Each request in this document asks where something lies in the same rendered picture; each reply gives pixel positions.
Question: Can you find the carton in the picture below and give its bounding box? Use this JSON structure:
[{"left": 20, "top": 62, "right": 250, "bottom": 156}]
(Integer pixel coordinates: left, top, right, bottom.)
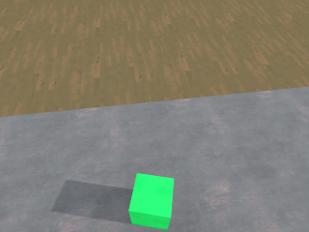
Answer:
[{"left": 128, "top": 173, "right": 174, "bottom": 230}]

